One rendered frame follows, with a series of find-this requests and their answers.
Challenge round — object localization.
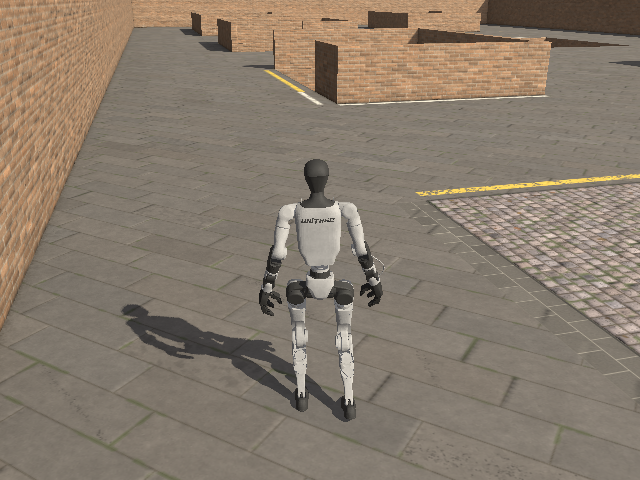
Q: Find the right robot foot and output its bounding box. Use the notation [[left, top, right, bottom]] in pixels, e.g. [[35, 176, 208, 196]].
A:
[[341, 395, 356, 420]]

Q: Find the robot head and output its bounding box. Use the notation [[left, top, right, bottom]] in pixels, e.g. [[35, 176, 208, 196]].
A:
[[300, 159, 335, 208]]

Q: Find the robot right forearm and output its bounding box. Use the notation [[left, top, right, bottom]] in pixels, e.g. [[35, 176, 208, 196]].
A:
[[358, 241, 380, 286]]

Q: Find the right robot hand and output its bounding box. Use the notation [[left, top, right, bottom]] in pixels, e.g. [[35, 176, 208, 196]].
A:
[[360, 282, 383, 307]]

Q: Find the left robot upper arm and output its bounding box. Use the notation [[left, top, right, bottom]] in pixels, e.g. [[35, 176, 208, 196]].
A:
[[271, 203, 297, 260]]

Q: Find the right robot upper arm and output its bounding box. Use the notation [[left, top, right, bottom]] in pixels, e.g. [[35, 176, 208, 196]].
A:
[[338, 202, 367, 257]]

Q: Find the left robot hand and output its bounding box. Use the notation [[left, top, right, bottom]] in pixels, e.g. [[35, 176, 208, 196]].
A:
[[259, 289, 282, 316]]

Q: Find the robot left forearm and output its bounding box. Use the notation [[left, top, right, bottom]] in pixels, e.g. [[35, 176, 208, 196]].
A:
[[261, 245, 282, 293]]

